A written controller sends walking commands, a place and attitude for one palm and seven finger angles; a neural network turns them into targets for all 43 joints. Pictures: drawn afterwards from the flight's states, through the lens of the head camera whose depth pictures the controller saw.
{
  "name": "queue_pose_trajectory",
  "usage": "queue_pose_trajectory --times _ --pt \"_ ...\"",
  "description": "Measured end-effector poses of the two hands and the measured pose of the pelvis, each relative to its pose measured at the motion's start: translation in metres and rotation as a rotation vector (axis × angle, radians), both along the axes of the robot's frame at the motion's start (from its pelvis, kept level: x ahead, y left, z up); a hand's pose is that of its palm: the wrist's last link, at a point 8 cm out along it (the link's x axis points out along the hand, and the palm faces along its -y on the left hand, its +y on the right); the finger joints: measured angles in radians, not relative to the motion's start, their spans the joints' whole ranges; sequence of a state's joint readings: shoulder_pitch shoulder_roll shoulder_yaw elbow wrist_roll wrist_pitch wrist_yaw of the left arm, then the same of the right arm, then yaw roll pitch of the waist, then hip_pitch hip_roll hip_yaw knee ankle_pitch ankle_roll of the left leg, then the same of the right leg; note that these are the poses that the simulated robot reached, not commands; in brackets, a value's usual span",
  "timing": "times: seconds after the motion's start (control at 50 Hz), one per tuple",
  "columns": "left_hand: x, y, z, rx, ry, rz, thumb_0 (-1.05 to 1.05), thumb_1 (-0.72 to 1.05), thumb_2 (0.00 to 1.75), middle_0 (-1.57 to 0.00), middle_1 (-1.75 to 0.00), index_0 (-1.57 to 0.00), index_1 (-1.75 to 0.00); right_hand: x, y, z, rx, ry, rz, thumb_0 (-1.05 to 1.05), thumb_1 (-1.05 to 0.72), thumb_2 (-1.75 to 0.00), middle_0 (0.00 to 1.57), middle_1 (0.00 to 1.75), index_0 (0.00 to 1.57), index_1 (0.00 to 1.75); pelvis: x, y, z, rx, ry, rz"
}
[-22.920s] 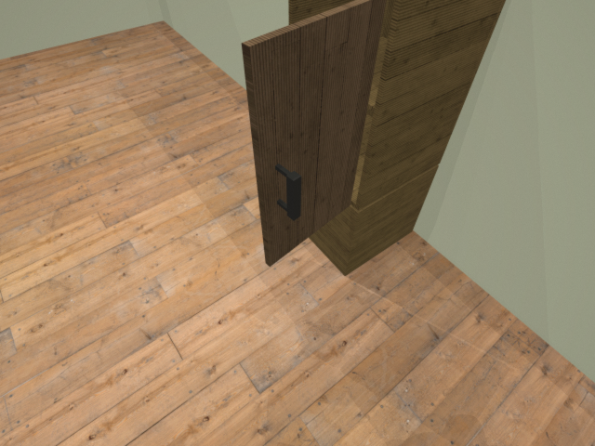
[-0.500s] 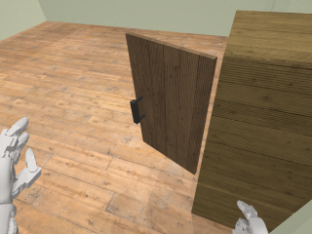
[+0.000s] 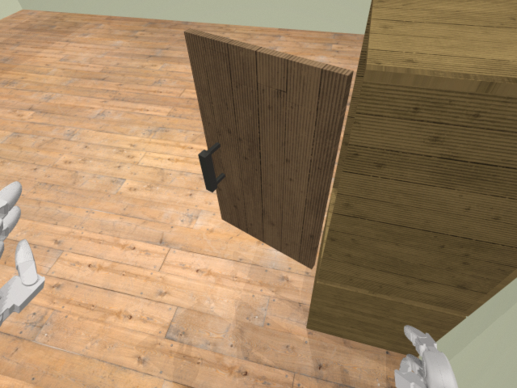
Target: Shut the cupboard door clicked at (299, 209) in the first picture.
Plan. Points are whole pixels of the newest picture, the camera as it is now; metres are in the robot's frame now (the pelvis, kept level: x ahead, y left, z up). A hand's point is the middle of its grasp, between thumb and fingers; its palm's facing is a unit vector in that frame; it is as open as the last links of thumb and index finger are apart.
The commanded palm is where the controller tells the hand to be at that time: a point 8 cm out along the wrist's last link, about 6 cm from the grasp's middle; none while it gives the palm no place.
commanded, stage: step back with the hand held close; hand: left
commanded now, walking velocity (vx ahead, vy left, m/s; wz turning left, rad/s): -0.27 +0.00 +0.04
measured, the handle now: (213, 167) +0.63 +0.16 -0.07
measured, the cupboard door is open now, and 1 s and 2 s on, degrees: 71 71 71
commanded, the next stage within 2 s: stop stepping back and stand still in 1.46 s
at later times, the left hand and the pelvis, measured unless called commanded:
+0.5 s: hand out of the picture +0.12 +0.28 +0.16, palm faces +0.50 -0.74 -0.45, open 7.4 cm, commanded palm +0.06 +0.31 +0.18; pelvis -0.07 +0.01 -0.02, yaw +1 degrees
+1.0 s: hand out of the picture +0.05 +0.27 +0.16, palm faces +0.51 -0.73 -0.45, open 7.4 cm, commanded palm -0.01 +0.30 +0.18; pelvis -0.13 -0.01 -0.02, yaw +4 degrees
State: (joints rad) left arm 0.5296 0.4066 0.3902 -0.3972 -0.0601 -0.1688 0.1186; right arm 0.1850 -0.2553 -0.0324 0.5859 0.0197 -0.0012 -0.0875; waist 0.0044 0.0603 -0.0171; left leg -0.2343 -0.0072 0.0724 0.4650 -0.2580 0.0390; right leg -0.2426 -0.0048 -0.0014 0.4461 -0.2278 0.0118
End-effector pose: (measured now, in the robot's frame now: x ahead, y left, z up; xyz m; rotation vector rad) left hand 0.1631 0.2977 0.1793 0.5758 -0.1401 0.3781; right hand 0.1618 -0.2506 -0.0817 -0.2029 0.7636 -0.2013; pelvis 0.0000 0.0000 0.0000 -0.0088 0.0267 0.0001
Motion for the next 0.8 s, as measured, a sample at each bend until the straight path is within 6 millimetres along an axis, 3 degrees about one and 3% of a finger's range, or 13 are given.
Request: queue_pose_trajectory --times 0.14,0.4,0.64,0.8 --pt "-0.014 0.011 0.003 0.031 -0.022 -0.035 0.02 0.89 0.89 -0.21 -0.3 -0.21 -0.3 -0.017 0.011 0.008 -0.015 -0.018 -0.017 0.01 -0.91 -0.9 0.21 0.3 0.21 0.3 -0.018 0.01 -0.004 0.001 0.001 -0.012" --pt "-0.07 0.024 -0.007 0.024 -0.127 0.03 0.02 0.89 0.89 -0.21 -0.3 -0.21 -0.3 -0.061 0.028 -0.002 -0.03 -0.026 0.055 0.01 -0.9 -0.89 0.21 0.3 0.21 0.3 -0.06 0.013 -0.017 -0.012 -0.025 0.015" --pt "-0.096 0.007 -0.001 0.03 -0.221 -0.007 0.01 0.89 0.9 -0.21 -0.3 -0.21 -0.3 -0.098 0.015 -0.009 -0.041 -0.003 0.065 0.01 -0.9 -0.89 0.21 0.3 0.21 0.3 -0.089 0.004 -0.021 -0.01 -0.022 0.024" --pt "-0.112 0.014 0.002 0.117 -0.195 -0.038 0.01 0.89 0.89 -0.21 -0.3 -0.21 -0.3 -0.121 0.009 -0.008 -0.07 0.001 0.036 0.01 -0.9 -0.89 0.21 0.3 0.21 0.3 -0.106 0.004 -0.023 -0.041 -0.011 0.072"
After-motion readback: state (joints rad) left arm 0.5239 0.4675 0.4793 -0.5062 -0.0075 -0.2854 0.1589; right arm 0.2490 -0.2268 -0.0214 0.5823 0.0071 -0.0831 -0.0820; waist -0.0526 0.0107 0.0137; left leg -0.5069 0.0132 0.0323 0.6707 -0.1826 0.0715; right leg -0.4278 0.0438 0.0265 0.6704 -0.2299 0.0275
